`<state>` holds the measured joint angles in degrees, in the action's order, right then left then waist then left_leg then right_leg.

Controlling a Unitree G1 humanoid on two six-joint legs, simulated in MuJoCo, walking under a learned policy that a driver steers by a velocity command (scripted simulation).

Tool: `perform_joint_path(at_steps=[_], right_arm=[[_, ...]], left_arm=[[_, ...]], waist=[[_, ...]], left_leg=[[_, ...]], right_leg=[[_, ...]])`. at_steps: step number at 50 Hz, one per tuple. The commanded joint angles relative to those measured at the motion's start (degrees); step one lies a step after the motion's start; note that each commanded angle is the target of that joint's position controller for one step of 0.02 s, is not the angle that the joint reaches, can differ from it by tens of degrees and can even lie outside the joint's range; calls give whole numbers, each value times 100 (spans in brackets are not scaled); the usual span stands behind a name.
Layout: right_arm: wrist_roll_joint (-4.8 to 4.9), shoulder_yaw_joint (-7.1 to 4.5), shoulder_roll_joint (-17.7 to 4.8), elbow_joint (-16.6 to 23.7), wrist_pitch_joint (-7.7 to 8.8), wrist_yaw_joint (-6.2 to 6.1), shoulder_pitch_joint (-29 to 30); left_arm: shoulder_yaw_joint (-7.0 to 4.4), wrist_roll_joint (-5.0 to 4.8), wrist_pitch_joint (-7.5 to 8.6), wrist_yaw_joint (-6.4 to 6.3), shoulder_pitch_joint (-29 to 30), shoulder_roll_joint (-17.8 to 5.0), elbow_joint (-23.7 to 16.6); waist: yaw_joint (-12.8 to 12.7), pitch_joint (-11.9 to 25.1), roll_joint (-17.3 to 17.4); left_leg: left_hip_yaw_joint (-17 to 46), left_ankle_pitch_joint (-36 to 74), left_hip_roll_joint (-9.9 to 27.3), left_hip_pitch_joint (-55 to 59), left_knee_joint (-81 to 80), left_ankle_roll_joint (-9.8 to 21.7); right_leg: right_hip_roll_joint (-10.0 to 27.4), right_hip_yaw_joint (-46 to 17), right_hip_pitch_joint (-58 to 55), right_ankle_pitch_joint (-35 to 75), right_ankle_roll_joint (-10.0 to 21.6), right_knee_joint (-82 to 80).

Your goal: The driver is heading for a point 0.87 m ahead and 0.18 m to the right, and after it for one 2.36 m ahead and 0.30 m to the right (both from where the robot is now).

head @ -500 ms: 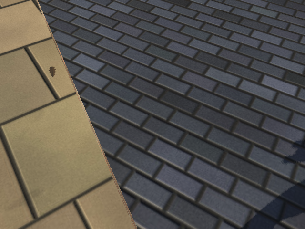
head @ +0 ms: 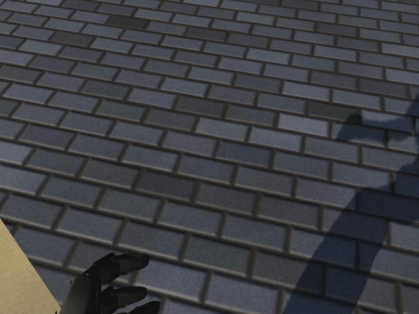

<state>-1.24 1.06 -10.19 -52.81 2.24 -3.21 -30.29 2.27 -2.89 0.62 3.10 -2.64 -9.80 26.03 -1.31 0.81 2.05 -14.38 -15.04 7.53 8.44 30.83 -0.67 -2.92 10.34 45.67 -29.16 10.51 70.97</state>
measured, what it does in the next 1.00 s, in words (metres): climbs, turning right: left foot, then right foot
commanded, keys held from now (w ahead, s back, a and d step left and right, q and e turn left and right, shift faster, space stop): w+e+shift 0.34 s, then e+shift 0.20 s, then shift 0.14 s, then q+shift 0.32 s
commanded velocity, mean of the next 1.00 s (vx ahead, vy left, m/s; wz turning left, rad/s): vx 0.55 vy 0.00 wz -0.55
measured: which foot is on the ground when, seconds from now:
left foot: down 0.00-0.00, up 0.02-0.36, down 0.38-0.72, up 0.74-1.00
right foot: down 0.00-0.36, up 0.38-0.72, down 0.74-1.00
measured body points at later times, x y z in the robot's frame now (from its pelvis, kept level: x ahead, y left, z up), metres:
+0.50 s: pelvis +0.43 -0.03 +0.11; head +0.46 -0.06 +0.56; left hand +0.69 +0.16 +0.02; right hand +0.41 -0.34 +0.01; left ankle +0.53 +0.09 -0.61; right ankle +0.26 -0.05 -0.47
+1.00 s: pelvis +0.60 -0.14 +0.12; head +0.64 -0.17 +0.57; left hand +0.88 -0.03 +0.02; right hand +0.57 -0.45 +0.01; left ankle +0.69 -0.02 -0.55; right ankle +0.61 -0.26 -0.61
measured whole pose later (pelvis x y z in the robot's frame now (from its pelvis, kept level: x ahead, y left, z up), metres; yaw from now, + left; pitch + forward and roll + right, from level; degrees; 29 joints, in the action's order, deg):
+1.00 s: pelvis +0.60 -0.14 +0.12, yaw -32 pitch +1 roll +0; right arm 0.9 -2.8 -17.3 -40.2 -1.8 -2.2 -10.8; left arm -1.1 1.6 0.9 -1.3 -5.4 -12.8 40.0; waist 0.2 -4.5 1.5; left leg 0.3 -25.1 5.1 -32.0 61.7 -6.7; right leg 1.1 7.3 21.2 -7.7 3.3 27.6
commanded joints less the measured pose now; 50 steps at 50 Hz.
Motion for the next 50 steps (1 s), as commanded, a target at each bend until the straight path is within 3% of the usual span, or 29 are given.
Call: perform_joint_path(at_steps=[1,2,3,4,5,7,9,11,12,13,15,17,18,19,20,21,22,24,28,32,34,36,37,38,39,41,43,45,50], right_arm=[[-48,-228,-755,1764,511,181,1221],[61,-317,-1003,2018,874,417,1535],[306,-274,-892,2266,955,481,2095],[286,-160,-541,2396,949,486,2389],[200,-99,-369,2396,866,491,2252],[103,-63,-403,2343,646,534,1937],[-29,64,-346,2515,537,573,2178],[-120,51,-681,2682,641,494,2831],[-155,73,-553,2748,697,477,2939],[-64,36,-470,2777,721,422,3067],[342,-244,-967,2816,629,236,2833],[604,-553,-1449,2742,559,147,2196],[644,-716,-1722,2462,503,105,1161],[461,-710,-1768,2121,472,129,1],[-85,-652,-1976,2099,499,221,62],[-218,-677,-1776,2192,495,277,508],[-132,-606,-1174,2276,455,228,950],[-41,-517,-941,2009,421,202,1283],[175,-509,-984,1553,424,88,2016],[283,-768,-1869,1504,395,125,2125],[465,-781,-1956,1456,427,164,2076],[401,-657,-1691,1367,446,217,1766],[35,-445,-1128,1513,383,260,1518],[111,-270,-938,1253,279,294,602],[288,-404,-1534,1100,168,306,464],[331,-438,-1510,1225,-10,221,1128],[261,-481,-1476,1185,-222,116,1067],[219,-533,-1385,1237,-316,59,990],[214,-478,-974,1589,-463,122,1533]], left_arm=[[-826,118,39,-93,-2026,-2087,422],[-681,243,180,-167,-2225,-1488,515],[-605,307,322,-161,-2628,-1096,786],[-534,249,424,-115,-2568,-797,971],[-442,287,479,-140,-2158,-473,1001],[-445,311,402,-231,-1814,-541,1042],[-398,130,365,-256,-1697,-630,1205],[-439,37,395,-443,-1447,-750,1089],[-498,-27,408,-517,-1471,-935,1205],[-606,-17,432,-531,-1722,-1215,1318],[-722,-76,485,-475,-1873,-1590,1328],[-777,-12,406,-454,-1611,-1710,1343],[-753,168,322,-413,-1243,-1596,1186],[-558,396,302,-390,-1324,-845,991],[-294,413,300,-400,-2311,186,783],[-357,-43,277,-394,-2636,-524,680],[-459,-40,194,-424,-1819,-972,599],[-536,158,52,-341,-871,-1097,303],[-449,18,-70,-194,-314,-724,-30],[-544,181,39,37,-686,-968,416],[-674,290,7,55,-748,-1242,473],[-834,414,3,-108,-1264,-1556,609],[-810,512,31,-253,-1388,-1912,584],[-513,747,91,-299,-1055,-1603,301],[-532,632,100,-226,-986,-1382,398],[-513,353,177,-169,-480,-1249,647],[-501,417,182,-205,-64,-1231,761],[-614,493,184,-329,-14,-1417,825],[-674,435,86,-585,90,-1232,988]], waist=[[-606,1357,-2117],[-661,1525,-1831],[-591,337,-1043],[-245,-712,-38],[243,-844,167],[600,-767,-433],[795,-990,-192],[542,-1108,222],[505,-734,50],[335,-281,-117],[413,231,-751],[1028,620,-1191],[1483,1100,-1292],[1490,1805,-910],[558,2113,1852],[428,2265,2665],[691,1454,1730],[479,470,119],[120,-669,529],[-45,223,344],[-263,381,207],[-670,638,-182],[-472,1053,-1637],[-129,2398,-1890],[-282,2593,-1148],[-44,1445,-551],[257,865,-668],[315,806,-729],[226,699,-761]], left_leg=[[1645,-76,-1427,-4772,6183,261],[2883,212,-1219,-5588,6660,607],[2650,48,-1139,-6219,6776,682],[2449,-242,-981,-6457,6574,617],[2413,-208,-708,-6133,6101,556],[2076,-678,-713,-5886,6777,359],[1764,-706,-537,-6057,5877,305],[1194,389,-530,-4270,3268,-55],[959,1339,-685,-2794,2255,-226],[847,1884,-881,-1803,1679,-388],[1186,1832,-1159,-1253,539,-514],[1314,1252,-1163,-851,-122,-488],[1554,1177,-834,-140,-96,-305],[2309,991,77,1253,383,15],[4640,3211,1476,2332,41,767],[6466,2402,2277,2222,-766,1485],[5460,2274,1985,1496,-900,1454],[3613,2856,1390,-327,-1032,1112],[1875,3422,902,-1917,-1579,820],[1017,3696,550,-2006,-1243,586],[872,4121,562,-1895,-651,457],[746,3322,184,-2569,758,211],[683,-1661,-404,-3653,2899,-69],[1901,-2953,-593,-3736,4265,-252],[2401,-2582,-613,-3724,4690,-406],[2108,-2052,-161,-4182,4065,-482],[1917,-1722,-152,-3557,3735,-606],[1681,-1458,-252,-3474,3838,-679],[1491,-583,-26,-3438,2799,-539]], right_leg=[[955,-5897,-5452,-730,1567,-4419],[1336,-7232,-5432,-2416,1521,-5471],[1434,-6978,-4761,-2246,1307,-5550],[1248,-6129,-3663,-1018,1151,-5227],[926,-5049,-2888,-264,937,-4989],[409,-4031,-2356,528,912,-5086],[158,-3531,-1812,302,647,-5551],[-153,-2826,-612,1160,528,-5933],[-322,-2500,-113,1289,406,-5898],[-242,-2503,-193,1263,398,-5988],[-85,-2830,-1613,2732,211,-5452],[-79,-2998,-2885,4551,-217,-3950],[-81,-2997,-2993,5196,-515,-2447],[-72,-2990,-2346,3006,-610,-761],[-640,-2597,-783,-863,-789,1199],[-244,-2184,230,-355,-942,2194],[217,-1924,510,38,-1017,2332],[634,-1655,32,527,-976,2012],[988,-1486,-408,409,-1149,-710],[356,-906,-2532,2568,-963,-3081],[113,-838,-3262,2939,-669,-3690],[74,-1069,-4761,3878,-292,-4168],[1556,-2534,-5865,7425,193,-3857],[3021,-4032,-6227,9496,1224,-3747],[2932,-3753,-5798,8375,1473,-3908],[2231,-3048,-4686,5445,806,-4438],[2026,-2432,-3386,4929,546,-4821],[2050,-2019,-3090,4972,614,-5075],[2050,-1224,-3054,3383,475,-5427]])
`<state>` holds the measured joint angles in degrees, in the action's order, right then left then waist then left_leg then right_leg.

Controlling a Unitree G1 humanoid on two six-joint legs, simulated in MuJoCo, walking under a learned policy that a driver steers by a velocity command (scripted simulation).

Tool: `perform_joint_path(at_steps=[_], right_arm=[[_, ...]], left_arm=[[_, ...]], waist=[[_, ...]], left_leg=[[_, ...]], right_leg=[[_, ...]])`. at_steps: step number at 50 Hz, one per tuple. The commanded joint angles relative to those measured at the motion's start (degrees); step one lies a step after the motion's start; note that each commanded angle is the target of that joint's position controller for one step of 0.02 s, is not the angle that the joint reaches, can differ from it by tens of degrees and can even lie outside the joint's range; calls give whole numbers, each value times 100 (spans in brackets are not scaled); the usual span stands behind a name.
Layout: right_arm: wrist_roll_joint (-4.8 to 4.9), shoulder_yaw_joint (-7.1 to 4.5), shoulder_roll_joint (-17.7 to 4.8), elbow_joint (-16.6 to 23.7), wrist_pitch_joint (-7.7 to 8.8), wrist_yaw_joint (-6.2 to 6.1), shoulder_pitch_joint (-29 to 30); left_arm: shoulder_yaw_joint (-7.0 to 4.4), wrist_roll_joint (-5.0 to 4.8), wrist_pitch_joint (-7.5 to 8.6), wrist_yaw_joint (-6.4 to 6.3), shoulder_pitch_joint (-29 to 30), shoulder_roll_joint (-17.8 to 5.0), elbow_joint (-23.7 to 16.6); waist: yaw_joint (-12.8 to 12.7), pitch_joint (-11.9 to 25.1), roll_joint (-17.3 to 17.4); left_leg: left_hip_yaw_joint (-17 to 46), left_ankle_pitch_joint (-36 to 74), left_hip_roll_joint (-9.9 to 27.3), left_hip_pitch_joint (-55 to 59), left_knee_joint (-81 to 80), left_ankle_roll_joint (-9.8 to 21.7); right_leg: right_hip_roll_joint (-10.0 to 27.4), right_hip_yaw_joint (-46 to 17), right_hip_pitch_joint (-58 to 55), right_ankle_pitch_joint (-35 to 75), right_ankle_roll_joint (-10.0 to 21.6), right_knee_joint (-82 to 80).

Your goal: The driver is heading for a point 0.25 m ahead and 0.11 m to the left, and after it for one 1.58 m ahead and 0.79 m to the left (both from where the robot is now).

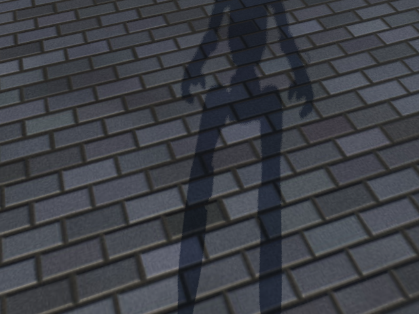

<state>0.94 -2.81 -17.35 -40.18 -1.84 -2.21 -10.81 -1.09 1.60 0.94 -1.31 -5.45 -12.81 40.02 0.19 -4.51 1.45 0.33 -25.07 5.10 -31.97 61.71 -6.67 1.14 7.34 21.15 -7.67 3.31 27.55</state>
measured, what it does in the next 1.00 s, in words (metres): steps on the spot, turning left: left foot, then right foot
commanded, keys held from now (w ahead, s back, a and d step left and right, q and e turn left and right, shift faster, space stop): q+shift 0.76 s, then shift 0.18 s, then e+shift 0.06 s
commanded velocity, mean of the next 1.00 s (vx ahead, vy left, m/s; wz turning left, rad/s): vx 0.02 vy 0.00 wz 0.80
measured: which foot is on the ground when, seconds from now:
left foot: up 0.00-0.14, down 0.16-0.66, up 0.68-1.00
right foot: down 0.00-0.16, up 0.18-0.64, down 0.66-1.00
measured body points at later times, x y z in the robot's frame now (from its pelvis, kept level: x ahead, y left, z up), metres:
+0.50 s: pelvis +0.02 +0.05 +0.01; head +0.05 +0.10 +0.46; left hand +0.08 +0.39 -0.09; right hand +0.29 -0.14 -0.06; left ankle +0.01 +0.14 -0.73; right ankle +0.14 -0.09 -0.68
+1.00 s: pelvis +0.04 +0.03 +0.01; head +0.07 +0.06 +0.46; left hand -0.09 +0.31 -0.10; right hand +0.36 -0.01 -0.08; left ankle -0.07 +0.13 -0.70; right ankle +0.14 -0.05 -0.73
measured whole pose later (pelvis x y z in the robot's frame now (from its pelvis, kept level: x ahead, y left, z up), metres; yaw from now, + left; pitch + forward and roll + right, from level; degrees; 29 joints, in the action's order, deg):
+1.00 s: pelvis +0.04 +0.03 +0.01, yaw +49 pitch +2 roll +0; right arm 0.2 -3.2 -17.1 -31.9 -3.0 -0.9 -10.1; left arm -3.5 -0.2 -1.2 -1.1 -8.7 -15.3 43.5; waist -2.3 -3.6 1.3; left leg 2.8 -23.9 1.8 -23.8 45.8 -4.7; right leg 2.4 2.8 14.3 -12.2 -0.1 24.8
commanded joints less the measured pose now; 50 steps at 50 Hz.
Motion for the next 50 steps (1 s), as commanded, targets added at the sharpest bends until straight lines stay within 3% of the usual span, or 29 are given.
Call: perform_joint_path(at_steps=[1,5,7,8,9,10,11,12,13,14,16,20,24,28,31,32,33,34,35,36,37,38,40,43,47,49,50], right_arm=[[-4,-91,-253,393,-75,61,-329],[-15,-162,-388,605,-161,242,-212],[-42,-238,-419,551,-201,307,-489],[-92,-332,-578,470,-206,280,-736],[-122,-498,-1143,521,-165,183,-913],[-255,-594,-1779,781,-48,149,-742],[-356,-544,-1510,808,98,196,-728],[-308,-504,-1383,834,198,192,-494],[-156,-485,-1214,909,215,152,-147],[-34,-431,-1043,978,188,103,94],[-45,-364,-880,1071,139,19,83],[-20,-431,-993,1110,87,-86,-182],[-14,-497,-1090,1245,1,-102,-83],[-8,-528,-1108,1341,-72,-56,19],[48,-532,-1079,1426,-110,-17,251],[84,-512,-1030,1464,-127,-5,387],[76,-437,-761,1436,-140,17,126],[28,-341,-450,1386,-130,58,-376],[31,-518,-1039,1492,-48,84,-292],[23,-608,-1376,1379,-31,104,-253],[31,-628,-1360,1247,-59,108,-264],[-1,-585,-1182,1163,-109,99,-305],[7,-434,-826,1252,-114,133,-166],[2,-282,-549,1419,-57,100,225],[-66,-161,-400,1372,-24,126,185],[-84,-121,-311,1258,-23,120,82],[-110,-107,-206,1122,-28,115,-125]], left_arm=[[-360,-16,26,-164,394,-945,-392],[-492,-140,-43,-142,253,-1137,-237],[-529,-264,-75,-115,291,-1135,-169],[-513,-306,-102,-92,103,-954,-60],[-488,-196,-165,-69,-144,-741,-3],[-462,-38,-157,-115,417,-748,-493],[-509,-12,-143,-140,865,-919,-560],[-538,-120,-130,-144,773,-939,-541],[-573,-112,-125,-177,553,-974,-394],[-598,-53,-113,-207,482,-1048,-348],[-579,-46,-52,-154,421,-946,-305],[-476,-147,14,-119,619,-737,-296],[-474,-194,41,-38,686,-783,-231],[-500,-233,125,51,621,-870,-170],[-572,-266,186,112,289,-1006,-73],[-615,-264,192,123,42,-1063,15],[-684,-221,156,103,-77,-1283,32],[-698,-113,55,52,185,-1614,-125],[-689,91,67,55,144,-1462,-127],[-607,39,74,5,434,-1158,-271],[-544,-35,36,-65,651,-919,-323],[-505,-94,-9,-147,696,-869,-371],[-464,-118,-66,-219,425,-943,-290],[-497,-79,-118,-172,-89,-1128,-146],[-554,-148,-158,-33,-10,-1387,-109],[-483,-211,-147,41,-126,-1289,8],[-396,-252,-130,83,-108,-1118,67]], waist=[[64,1190,-771],[41,1079,-915],[232,1070,-752],[269,932,-356],[177,563,1019],[189,302,2120],[426,573,1346],[208,585,1129],[-1,650,693],[-80,756,633],[-136,1104,585],[2,1232,563],[51,1158,778],[103,1143,983],[-43,1140,1051],[-178,1148,934],[-62,1355,310],[316,1317,-1243],[244,1044,-1703],[253,849,-1303],[236,683,-1016],[203,655,-835],[38,535,-655],[-262,724,-811],[-230,967,-1079],[-210,999,-1168],[-76,1002,-1110]], left_leg=[[-51,550,209,737,-559,121],[-329,529,132,1120,-1534,426],[-561,911,-94,1665,-2501,698],[-383,1205,-253,1997,-3053,940],[1099,2744,586,2349,-3927,1391],[3415,3160,1644,2416,-4446,2487],[3281,2776,1617,2371,-4590,2626],[2824,2565,1305,2345,-4542,2314],[2406,2462,1005,2349,-4361,1962],[2208,2680,897,2314,-4224,1800],[2024,3276,643,2278,-4031,1737],[2327,3257,451,2703,-3874,1726],[2831,2615,319,2498,-3846,1691],[3283,2670,169,2341,-3756,1663],[3522,2651,-65,2104,-3605,1521],[3421,2261,-274,1821,-3422,1367],[3025,674,-641,1232,-2786,1125],[1840,-1130,-1498,94,-1488,825],[1351,-1183,-1247,-445,-217,535],[1137,-700,-846,-477,362,393],[1008,-220,-711,-468,601,326],[869,106,-678,-553,988,268],[503,280,-559,-633,1134,172],[332,172,-438,-688,333,79],[67,-36,-385,389,-1070,136],[21,10,-487,1083,-1987,217],[10,405,-525,1591,-2820,297]], right_leg=[[1656,-790,-566,1012,1152,-1117],[1890,-504,-828,746,894,-903],[1792,-205,-775,369,510,-363],[1478,58,-482,-354,141,315],[813,600,554,-1586,-415,1807],[-179,3,2220,-2996,-800,3150],[-173,-947,2373,-2939,-665,3963],[-119,-1199,2373,-2336,-526,4073],[-14,-1289,2315,-1778,-490,3990],[-10,-1318,2231,-1467,-513,3870],[-197,-1304,1838,-1094,-598,3897],[-466,-1466,1832,-911,-754,2760],[-616,-1603,1395,-947,-786,1864],[-689,-1668,772,-1062,-694,1136],[-633,-1613,-123,-822,-565,45],[-481,-1533,-727,-185,-494,-649],[317,-2025,-1613,167,-195,-878],[1519,-3258,-2249,1074,479,-912],[2215,-3987,-1562,1216,1171,-1140],[2014,-3454,-1342,832,1178,-1127],[1536,-2762,-1165,280,914,-1082],[1260,-2367,-1172,85,758,-1052],[1173,-1955,-1151,718,891,-1095],[1245,-1757,-1776,1342,1068,-1024],[1314,-1370,-1605,1847,1066,-867],[1271,-1441,-1371,1836,1040,-748],[1177,-1440,-1219,1707,940,-604]])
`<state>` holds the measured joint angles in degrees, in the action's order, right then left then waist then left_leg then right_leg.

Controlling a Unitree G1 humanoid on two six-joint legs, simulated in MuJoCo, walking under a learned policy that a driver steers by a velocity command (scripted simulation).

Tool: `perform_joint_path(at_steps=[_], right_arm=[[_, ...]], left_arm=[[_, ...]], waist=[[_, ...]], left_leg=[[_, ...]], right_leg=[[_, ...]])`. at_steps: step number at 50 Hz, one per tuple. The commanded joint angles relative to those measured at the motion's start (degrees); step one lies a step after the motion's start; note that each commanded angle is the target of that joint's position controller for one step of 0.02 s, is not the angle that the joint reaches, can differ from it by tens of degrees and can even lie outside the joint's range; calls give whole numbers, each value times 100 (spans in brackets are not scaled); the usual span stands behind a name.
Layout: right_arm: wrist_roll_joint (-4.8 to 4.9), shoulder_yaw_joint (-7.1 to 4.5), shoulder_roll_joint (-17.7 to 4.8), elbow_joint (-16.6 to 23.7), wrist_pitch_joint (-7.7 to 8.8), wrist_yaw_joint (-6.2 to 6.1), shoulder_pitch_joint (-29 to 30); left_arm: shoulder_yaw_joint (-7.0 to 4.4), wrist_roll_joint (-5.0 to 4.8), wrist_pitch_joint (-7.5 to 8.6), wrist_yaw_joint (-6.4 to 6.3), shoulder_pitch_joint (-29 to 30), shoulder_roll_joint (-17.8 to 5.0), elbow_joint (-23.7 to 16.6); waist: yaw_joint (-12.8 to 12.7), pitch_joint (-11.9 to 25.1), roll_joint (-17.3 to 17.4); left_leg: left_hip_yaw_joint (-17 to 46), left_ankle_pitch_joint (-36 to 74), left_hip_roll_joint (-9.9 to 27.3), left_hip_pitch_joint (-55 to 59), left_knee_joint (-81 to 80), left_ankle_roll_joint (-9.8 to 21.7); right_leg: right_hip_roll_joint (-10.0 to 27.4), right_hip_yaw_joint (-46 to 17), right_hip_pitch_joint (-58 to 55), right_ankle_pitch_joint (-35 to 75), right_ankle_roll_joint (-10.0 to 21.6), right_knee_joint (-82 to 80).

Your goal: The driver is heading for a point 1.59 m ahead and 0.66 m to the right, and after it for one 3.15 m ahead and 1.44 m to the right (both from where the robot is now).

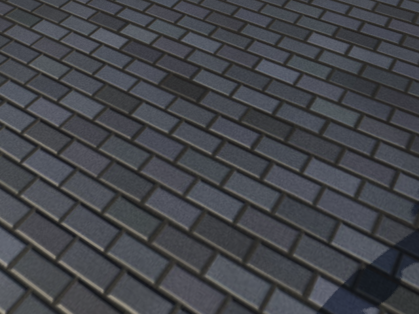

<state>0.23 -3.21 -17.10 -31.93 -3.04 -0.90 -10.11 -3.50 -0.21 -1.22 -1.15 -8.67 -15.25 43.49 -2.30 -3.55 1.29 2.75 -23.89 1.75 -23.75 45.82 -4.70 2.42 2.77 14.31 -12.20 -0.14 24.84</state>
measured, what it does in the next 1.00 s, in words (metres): steps on the spot, turning right: left foot, then right foot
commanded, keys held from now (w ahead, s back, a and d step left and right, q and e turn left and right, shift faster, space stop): e+shift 0.80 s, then w+e+shift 0.04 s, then w+shift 0.12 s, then w+q+shift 0.04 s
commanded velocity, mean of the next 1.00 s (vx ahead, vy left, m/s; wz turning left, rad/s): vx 0.07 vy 0.00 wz -0.68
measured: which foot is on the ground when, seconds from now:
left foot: up 0.00-0.04, down 0.06-0.46, up 0.48-0.94, down 0.96-1.00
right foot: down 0.00-0.06, up 0.08-0.44, down 0.46-0.96, up 0.98-1.00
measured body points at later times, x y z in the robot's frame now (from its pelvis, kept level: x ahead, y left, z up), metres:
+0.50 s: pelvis -0.01 -0.01 -0.02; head +0.03 -0.05 +0.42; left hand +0.23 +0.22 -0.09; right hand +0.06 -0.33 -0.13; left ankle -0.01 +0.15 -0.72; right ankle -0.03 -0.09 -0.74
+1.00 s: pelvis +0.05 -0.02 -0.01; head +0.06 -0.03 +0.44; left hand +0.37 +0.05 -0.08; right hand -0.06 -0.33 -0.10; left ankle +0.13 +0.06 -0.74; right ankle -0.04 -0.09 -0.73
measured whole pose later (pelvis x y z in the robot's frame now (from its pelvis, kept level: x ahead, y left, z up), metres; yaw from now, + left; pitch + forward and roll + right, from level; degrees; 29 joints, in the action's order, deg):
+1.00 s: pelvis +0.05 -0.02 -0.01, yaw -45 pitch +2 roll +2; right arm 0.0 -5.3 -17.6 -40.4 5.3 0.8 -12.4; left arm -3.3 -1.5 -1.1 -1.2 -11.3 -18.1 33.4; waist 1.4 1.9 -1.8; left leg 3.3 -15.4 -4.6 -15.6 29.5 1.2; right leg -7.3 -14.9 20.3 -26.2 3.1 44.2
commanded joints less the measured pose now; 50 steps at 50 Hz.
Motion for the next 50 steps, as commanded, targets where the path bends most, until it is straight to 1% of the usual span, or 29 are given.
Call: perform_joint_path(at_steps=[1,2,3,4,5,6,7,8,10,12,16,20,22,23,24,25,26,27,28,29,31,35,40,43,45,47,48,49,50], right_arm=[[-73,-50,-117,110,94,-9,-486],[-86,-96,-315,90,87,-30,-519],[-107,-194,-777,157,65,-106,-682],[-237,-278,-1216,248,18,-148,-295],[-277,-261,-954,330,46,-129,-73],[-273,-292,-967,301,87,-127,-60],[-275,-284,-885,267,142,-139,-128],[-221,-253,-776,233,206,-154,9],[-162,-180,-509,239,291,-185,376],[-163,-188,-429,195,303,-211,448],[-134,-321,-650,76,272,-195,418],[45,-447,-884,-55,328,-40,489],[148,-456,-798,-179,331,10,501],[106,-426,-606,-322,339,52,171],[-203,-270,-177,44,348,40,469],[-187,-263,-307,273,359,-25,1040],[-66,-318,-553,250,359,-59,1188],[-36,-329,-556,221,388,-92,1182],[-83,-362,-629,123,395,-139,1070],[-123,-405,-708,81,394,-161,935],[-133,-373,-572,-49,401,-107,724],[-80,-290,-389,-120,404,-81,757],[-32,-296,-459,-140,463,-37,894],[101,-322,-575,-185,616,88,751],[171,-351,-611,-261,741,151,541],[171,-377,-522,-477,875,173,-26],[81,-411,-638,-600,938,153,-567],[-135,-409,-977,-653,974,154,-1009],[-230,-467,-1177,-706,1027,234,-992]], left_arm=[[-65,-128,109,116,247,-697,-224],[-10,-164,165,166,2,-610,-130],[54,2,244,247,-168,-506,-174],[86,10,307,259,-209,-350,-289],[-17,-72,285,217,-59,-760,-275],[-126,-172,236,172,63,-1008,-349],[-222,-208,145,104,45,-1103,-284],[-291,-183,20,38,-127,-1097,-251],[-299,-185,-168,-21,-388,-850,-254],[-267,-152,-228,-12,-234,-677,-433],[-156,-108,-233,203,52,-434,-862],[-259,-129,-337,312,-140,-671,-1084],[-354,-126,-372,276,-514,-737,-1040],[-510,-97,-345,173,-931,-1097,-954],[-731,-80,-275,46,-1213,-2010,-1064],[-655,157,-65,139,-1182,-1996,-1210],[-581,140,80,177,-968,-1788,-1209],[-535,14,138,121,-735,-1621,-1176],[-465,-116,110,56,-404,-1421,-1225],[-402,-168,55,-7,-63,-1305,-1309],[-370,-83,-6,-87,73,-1274,-1417],[-413,-112,-54,-142,-57,-1410,-1420],[-440,-98,-117,-122,68,-1462,-1514],[-385,-146,-83,-52,-57,-1409,-1491],[-290,-114,-23,9,-85,-1252,-1457],[-157,-92,28,16,-54,-977,-1416],[-40,-61,80,9,-72,-646,-1413],[95,-91,167,4,-56,-245,-1546],[8,-248,298,-27,197,-604,-1761]], waist=[[357,852,-1014],[348,824,-910],[267,1102,-231],[48,960,1041],[269,934,1072],[400,753,1286],[484,621,1235],[394,506,1153],[171,409,886],[216,409,782],[371,660,686],[263,765,765],[10,800,570],[-109,900,-186],[-87,829,-2209],[-357,1462,-1828],[-324,1269,-1109],[-146,992,-855],[34,827,-564],[218,772,-598],[305,941,-653],[226,960,-644],[131,817,-958],[60,945,-1209],[119,824,-1374],[464,661,-1106],[678,794,-553],[639,774,589],[535,-19,1040]], left_leg=[[-322,1144,-284,1516,-2392,216],[-186,1731,-218,2253,-2911,337],[630,2982,661,3077,-2593,525],[1145,3337,1584,2467,-2388,1204],[1053,3205,1692,2010,-2427,1622],[1099,2870,1690,1873,-2544,1757],[1066,3046,1732,1864,-2638,1809],[896,3342,1787,1747,-2654,1797],[309,3562,1645,1570,-2663,1654],[-9,3195,1579,1697,-2719,1600],[-383,3244,1734,1921,-2546,1637],[-605,3401,1967,1850,-2189,1457],[-1016,2921,1776,1460,-1485,1016],[-1383,2217,1319,796,-445,600],[-1618,-1180,379,-1369,1669,-57],[-208,-1922,-184,-1903,2698,-123],[140,-1533,-66,-2051,2940,-15],[256,-984,-7,-2092,2738,112],[313,-491,84,-2086,2437,140],[325,-117,73,-1809,2167,127],[257,337,-161,-1404,2007,42],[356,619,-443,-1235,886,-90],[531,667,-626,-798,-130,-65],[449,504,-591,-236,-708,111],[300,333,-493,493,-1112,241],[174,897,-307,1706,-2088,462],[867,373,293,2557,-2482,673],[2791,-1643,1276,2985,-3233,1195],[4539,-2988,1917,2391,-3747,1867]], right_leg=[[917,-934,-210,1983,1106,-187],[766,-951,212,1593,756,-92],[451,-826,771,483,271,416],[-2,-287,1260,-1032,-128,805],[8,-211,1076,-1624,-300,1501],[-61,-140,1413,-1802,-351,2308],[-40,-257,1767,-2139,-404,3259],[2,-426,1979,-2144,-454,3956],[74,-499,2042,-1709,-531,4372],[178,-339,2144,-1224,-616,4032],[309,-76,1635,-1071,-534,2734],[146,290,958,-943,-198,1819],[-113,430,108,-191,92,831],[-95,-94,-829,1094,407,231],[1383,-2538,-2040,3937,1317,27],[2004,-3801,-1780,3401,2339,-369],[1838,-3319,-1677,2658,2211,-527],[1525,-2960,-1484,2048,1889,-541],[1290,-2687,-1312,1773,1603,-515],[1076,-2447,-983,1784,1431,-508],[845,-2292,-756,2070,1365,-458],[622,-2542,-737,1509,1302,-385],[429,-3174,-401,661,1168,-274],[371,-3600,-152,-2042,1223,-605],[339,-3696,245,-2524,1233,-590],[102,-3433,941,-2813,1036,-136],[-261,-2885,1557,-2893,726,942],[-966,-1710,2476,-2300,351,2674],[-731,-1648,3535,-2024,326,3490]])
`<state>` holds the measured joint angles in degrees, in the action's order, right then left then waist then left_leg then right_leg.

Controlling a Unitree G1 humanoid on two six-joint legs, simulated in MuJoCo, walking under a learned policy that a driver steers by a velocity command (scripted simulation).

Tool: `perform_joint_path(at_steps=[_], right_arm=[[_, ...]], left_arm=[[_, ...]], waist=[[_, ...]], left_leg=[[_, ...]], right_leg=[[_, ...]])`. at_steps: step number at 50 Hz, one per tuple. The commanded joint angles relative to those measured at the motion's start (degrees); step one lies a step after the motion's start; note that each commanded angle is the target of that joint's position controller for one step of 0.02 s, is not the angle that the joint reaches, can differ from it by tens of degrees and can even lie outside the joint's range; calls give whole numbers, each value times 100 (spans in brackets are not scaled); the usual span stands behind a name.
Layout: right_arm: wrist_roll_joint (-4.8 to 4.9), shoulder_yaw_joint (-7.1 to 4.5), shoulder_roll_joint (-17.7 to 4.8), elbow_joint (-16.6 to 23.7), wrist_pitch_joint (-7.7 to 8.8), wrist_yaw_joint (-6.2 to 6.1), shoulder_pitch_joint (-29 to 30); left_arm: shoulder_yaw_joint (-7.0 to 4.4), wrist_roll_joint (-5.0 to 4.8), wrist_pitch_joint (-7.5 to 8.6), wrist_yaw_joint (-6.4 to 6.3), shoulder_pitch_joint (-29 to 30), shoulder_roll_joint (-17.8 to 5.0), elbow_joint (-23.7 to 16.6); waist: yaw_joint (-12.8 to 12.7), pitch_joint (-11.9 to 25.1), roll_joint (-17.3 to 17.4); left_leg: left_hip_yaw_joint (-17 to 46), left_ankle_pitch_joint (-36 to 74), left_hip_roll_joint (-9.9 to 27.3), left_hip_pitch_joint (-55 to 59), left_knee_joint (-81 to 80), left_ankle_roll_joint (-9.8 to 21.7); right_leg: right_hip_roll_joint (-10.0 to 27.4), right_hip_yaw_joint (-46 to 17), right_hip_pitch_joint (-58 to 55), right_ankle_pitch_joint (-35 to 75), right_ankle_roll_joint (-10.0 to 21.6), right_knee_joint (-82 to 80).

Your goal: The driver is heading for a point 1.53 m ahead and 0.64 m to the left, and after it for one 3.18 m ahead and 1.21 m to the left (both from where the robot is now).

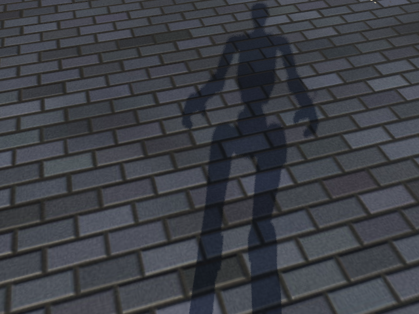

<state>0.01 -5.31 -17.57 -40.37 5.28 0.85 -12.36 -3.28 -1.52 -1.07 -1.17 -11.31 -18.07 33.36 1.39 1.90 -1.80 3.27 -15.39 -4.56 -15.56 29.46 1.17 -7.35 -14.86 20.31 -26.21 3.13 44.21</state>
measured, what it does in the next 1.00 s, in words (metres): walks ahead, turning left: right foot, then left foot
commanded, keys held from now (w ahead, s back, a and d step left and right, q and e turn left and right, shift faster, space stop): w+q+shift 1.00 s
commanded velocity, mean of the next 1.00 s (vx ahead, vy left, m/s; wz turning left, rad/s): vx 0.89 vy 0.00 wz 0.68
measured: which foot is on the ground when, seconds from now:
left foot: down 0.00-0.36, up 0.38-0.76, down 0.78-1.00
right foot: up 0.00-0.32, down 0.34-0.78, up 0.80-1.00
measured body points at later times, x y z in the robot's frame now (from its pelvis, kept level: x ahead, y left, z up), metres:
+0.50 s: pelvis +0.25 -0.03 +0.00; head +0.27 -0.02 +0.45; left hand +0.30 +0.27 -0.09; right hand +0.42 -0.28 -0.10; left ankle +0.17 +0.07 -0.62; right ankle +0.24 -0.18 -0.73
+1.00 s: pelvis +0.61 +0.18 +0.01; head +0.62 +0.21 +0.45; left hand +0.60 +0.51 -0.06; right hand +0.83 +0.01 -0.10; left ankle +0.57 +0.20 -0.73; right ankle +0.84 +0.08 -0.64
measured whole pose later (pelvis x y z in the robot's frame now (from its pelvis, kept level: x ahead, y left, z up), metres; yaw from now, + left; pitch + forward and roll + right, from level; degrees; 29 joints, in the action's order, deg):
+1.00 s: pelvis +0.61 +0.18 +0.01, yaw +45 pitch -1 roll +0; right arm 1.1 -2.7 -16.0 -39.8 3.5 1.2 -23.7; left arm -0.4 1.1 7.4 -0.3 -4.6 -16.6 33.5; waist 3.1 -5.1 -1.5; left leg 5.8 -13.9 -10.6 -9.6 26.2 8.5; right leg 6.2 -10.3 37.3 -13.0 -2.2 60.7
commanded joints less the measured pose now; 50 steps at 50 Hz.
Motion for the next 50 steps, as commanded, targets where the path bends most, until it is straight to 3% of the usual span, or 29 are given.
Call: perform_joint_path(at_steps=[1,3,6,9,11,14,16,17,18,19,20,22,24,26,29,33,35,37,38,39,40,41,42,43,44,45,46,48,50], right_arm=[[-38,-169,-866,169,203,49,-610],[78,-64,-711,195,114,1,-776],[120,21,-627,123,43,-70,-1157],[169,57,-599,89,-46,-160,-1227],[213,43,-700,57,-99,-182,-1251],[296,37,-739,-28,-140,-183,-1355],[274,60,-675,38,-143,-168,-1119],[185,111,-495,170,-107,-123,-862],[94,292,172,390,-30,-121,-1013],[435,364,154,639,46,-184,-1346],[534,251,-262,550,3,-212,-1012],[301,225,-306,524,-87,-139,-465],[286,268,3,710,-216,-31,-141],[314,322,156,814,-352,44,-31],[239,363,59,1019,-373,118,268],[173,400,-26,1206,-264,328,1172],[235,257,-361,1241,-242,365,1165],[329,-14,-888,1011,-319,346,-144],[309,-259,-1330,618,-402,286,-1607],[368,-421,-1613,374,-530,147,-2171],[154,-297,-1977,725,-396,155,-1255],[88,-232,-1358,941,-321,137,-1457],[8,-211,-1317,805,-192,147,-1414],[35,-161,-1175,760,-59,169,-1077],[26,-126,-1103,814,-13,158,-634],[-48,-81,-982,875,8,126,-358],[-5,-34,-825,844,-5,100,-230],[129,23,-707,704,-11,9,-294],[182,38,-668,575,-21,-99,-415]], left_arm=[[-65,-114,381,-5,550,-619,-682],[-52,113,566,58,554,-575,-545],[9,164,771,103,1034,-305,-631],[99,96,863,170,1380,5,-670],[80,30,916,236,1505,37,-644],[-45,-117,945,264,1453,-210,-627],[-220,-162,947,173,698,-527,-469],[-357,-172,925,83,-385,-836,-252],[-457,7,817,9,-1629,-1276,-27],[-453,139,777,126,-1689,-1332,123],[-324,155,772,133,-1307,-784,48],[-201,210,707,74,-1098,-377,212],[-120,263,696,97,-789,-122,391],[-95,187,732,121,-583,-2,523],[-144,182,789,71,-137,-277,584],[-243,167,807,42,-500,-802,835],[-309,203,726,25,-806,-1196,916],[-391,196,566,-4,-650,-1566,818],[-377,159,564,-5,-397,-1533,651],[-226,108,718,-9,-287,-985,583],[107,108,973,122,-1492,-146,84],[36,6,1179,174,-659,-849,18],[15,-166,1197,135,58,-879,-255],[67,-58,1169,56,108,-739,-216],[69,94,1117,28,-56,-643,-89],[43,132,1008,55,-295,-679,18],[21,161,911,67,-333,-697,62],[58,275,808,59,-41,-542,-42],[132,363,840,78,787,-343,-358]], waist=[[111,-1035,939],[89,-839,690],[296,-796,901],[366,-707,1126],[361,-592,1239],[216,-465,1316],[-348,-121,1266],[-928,521,998],[-1228,1745,-378],[-933,1940,-2029],[-952,905,-1359],[-843,-50,-393],[-524,-704,-523],[-306,-888,-433],[-32,-1149,-257],[-291,-1343,302],[-114,-869,-160],[756,20,-670],[1477,707,-499],[1591,660,718],[85,1702,2274],[757,2423,1024],[602,1039,454],[216,484,-363],[-125,77,-466],[-383,-133,-186],[-471,-331,-26],[-459,-666,128],[-161,-991,183]], left_leg=[[4278,-3649,2540,1326,-2112,1404],[3418,-2745,2059,1337,-2044,1174],[2613,-1588,1531,1061,-2174,1106],[2001,-589,1206,464,-2106,1063],[1842,-396,1107,99,-1971,1042],[2149,-427,1217,-38,-1723,974],[2056,719,1026,-304,-886,716],[1682,995,754,-974,510,466],[1001,-590,311,-2486,2604,203],[589,-1542,429,-3577,4041,108],[501,-1004,814,-4111,4765,91],[264,-327,1131,-4012,4902,106],[284,-79,1396,-3847,4761,146],[255,4,1471,-3859,4767,105],[142,817,1461,-3570,3965,-36],[-763,1827,1032,-2469,1954,283],[-1323,1512,399,-1654,1703,525],[-1444,767,-25,-137,1789,820],[-1157,1019,-88,1922,1372,1114],[-303,1491,240,3710,856,1372],[3850,-877,1875,4971,-149,2739],[4813,-2778,1943,4736,-1052,2502],[4615,-2544,1896,3607,-1648,2152],[4143,-1834,1748,2597,-1637,1942],[3556,-1100,1461,1598,-1521,1873],[3108,-631,1172,868,-1558,1874],[2787,-424,994,451,-1659,1876],[2198,125,741,-309,-1813,1815],[1681,696,380,-917,-1785,1635]], right_leg=[[523,169,3223,-113,-38,1873],[843,696,3052,602,-109,1914],[943,1033,2578,1411,-332,1133],[644,1308,1507,1683,-550,-203],[407,1400,626,1700,-663,-905],[393,1249,-425,1638,-655,-1522],[512,1239,-1736,1538,-442,-1968],[1044,881,-3189,1405,-214,-1938],[2450,-849,-5344,124,303,-1854],[3350,-3182,-5185,-1886,928,-2680],[3139,-2762,-4443,-2077,879,-2828],[2684,-1114,-3315,-361,702,-2976],[2390,-100,-2401,776,546,-3229],[2330,589,-1983,1594,484,-3397],[2181,1596,-1333,2282,380,-3773],[1954,2612,-1445,3737,141,-3959],[2014,2764,-2122,7040,30,-3160],[2211,2765,-2325,9326,31,-1146],[2104,2672,-1397,9018,-24,579],[1039,2644,430,3868,-351,3237],[303,1350,2628,-624,-490,5285],[598,338,2609,95,-186,4941],[683,564,2885,316,-150,4437],[999,539,2568,577,-121,3734],[1148,518,2079,726,-182,3296],[1247,450,1662,821,-266,3050],[1298,499,1541,818,-374,2737],[1297,767,1313,1103,-568,1934],[1108,1048,1027,2164,-732,714]])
